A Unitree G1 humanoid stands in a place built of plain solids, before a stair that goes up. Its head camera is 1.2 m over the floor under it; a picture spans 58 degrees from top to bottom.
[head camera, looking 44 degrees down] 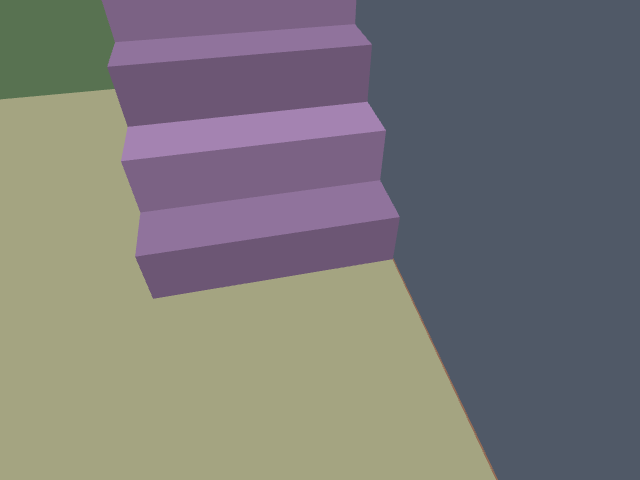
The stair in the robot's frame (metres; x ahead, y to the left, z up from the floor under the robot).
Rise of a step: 0.21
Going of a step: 0.22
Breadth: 0.89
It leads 12 degrees to the left of straight ahead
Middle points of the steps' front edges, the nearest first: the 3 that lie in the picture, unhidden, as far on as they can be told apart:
1.04 0.15 0.21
1.26 0.20 0.43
1.47 0.25 0.64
